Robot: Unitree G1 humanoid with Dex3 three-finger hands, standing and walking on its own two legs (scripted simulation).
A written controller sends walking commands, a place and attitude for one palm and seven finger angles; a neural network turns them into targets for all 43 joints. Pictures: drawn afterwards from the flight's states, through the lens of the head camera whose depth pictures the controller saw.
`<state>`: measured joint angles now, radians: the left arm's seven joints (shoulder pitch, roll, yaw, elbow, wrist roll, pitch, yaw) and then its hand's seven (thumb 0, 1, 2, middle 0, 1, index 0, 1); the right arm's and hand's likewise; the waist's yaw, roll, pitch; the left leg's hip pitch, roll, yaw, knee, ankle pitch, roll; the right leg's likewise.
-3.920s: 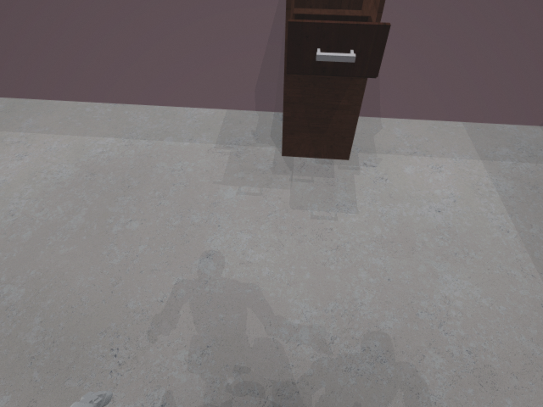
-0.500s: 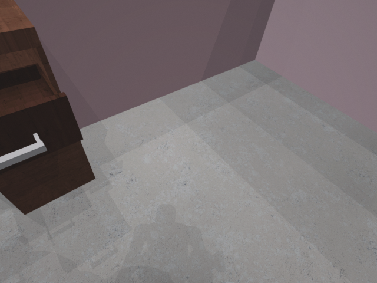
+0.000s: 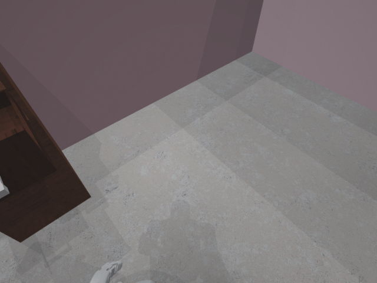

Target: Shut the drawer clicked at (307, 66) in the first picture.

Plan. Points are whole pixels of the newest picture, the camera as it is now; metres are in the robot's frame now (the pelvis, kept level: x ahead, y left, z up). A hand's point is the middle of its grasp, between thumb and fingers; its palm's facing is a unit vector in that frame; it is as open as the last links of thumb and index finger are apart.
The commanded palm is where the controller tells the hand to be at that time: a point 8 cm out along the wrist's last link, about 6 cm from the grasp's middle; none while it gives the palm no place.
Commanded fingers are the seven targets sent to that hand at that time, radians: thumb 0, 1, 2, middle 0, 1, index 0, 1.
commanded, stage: turn to face it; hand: left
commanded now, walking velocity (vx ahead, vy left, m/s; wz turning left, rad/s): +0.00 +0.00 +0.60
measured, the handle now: out of the picture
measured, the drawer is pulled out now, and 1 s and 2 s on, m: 0.29 0.29 0.29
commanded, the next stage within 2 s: take the last steps up to it in 1.04 s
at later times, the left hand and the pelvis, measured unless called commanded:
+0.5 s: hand out of the picture +0.02 +0.26 -0.15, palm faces +0.30 -0.91 -0.30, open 7.4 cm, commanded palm none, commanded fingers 0.00 0.90 0.90 -0.20 -0.30 -0.20 -0.30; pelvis +0.00 +0.02 +0.01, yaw +16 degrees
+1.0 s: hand out of the picture -0.12 +0.18 -0.17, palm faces +0.57 -0.79 -0.22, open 7.3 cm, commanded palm none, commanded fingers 0.00 0.90 0.90 -0.20 -0.30 -0.20 -0.30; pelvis -0.03 +0.00 +0.00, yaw +33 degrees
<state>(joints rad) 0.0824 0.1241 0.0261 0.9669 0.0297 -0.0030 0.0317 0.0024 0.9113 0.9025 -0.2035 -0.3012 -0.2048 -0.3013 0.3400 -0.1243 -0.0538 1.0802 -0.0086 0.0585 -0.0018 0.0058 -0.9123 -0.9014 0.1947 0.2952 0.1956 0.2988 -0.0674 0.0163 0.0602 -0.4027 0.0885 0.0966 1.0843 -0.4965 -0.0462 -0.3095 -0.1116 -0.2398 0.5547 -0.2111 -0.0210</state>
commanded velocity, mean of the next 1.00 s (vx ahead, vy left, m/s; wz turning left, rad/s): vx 0.00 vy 0.00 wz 0.50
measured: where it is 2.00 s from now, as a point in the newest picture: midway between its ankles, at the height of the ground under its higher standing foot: outside the picture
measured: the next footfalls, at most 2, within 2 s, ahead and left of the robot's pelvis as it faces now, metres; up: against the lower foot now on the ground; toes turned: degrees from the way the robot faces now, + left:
left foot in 0.16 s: +0.05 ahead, +0.14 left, +0.00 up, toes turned +14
right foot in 0.58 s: +0.09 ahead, -0.10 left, +0.00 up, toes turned +17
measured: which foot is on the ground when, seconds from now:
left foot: up 0.00-0.14, down 0.16-0.58, up 0.60-0.98, down 1.00-1.00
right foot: down 0.00-0.16, up 0.18-0.56, down 0.58-1.00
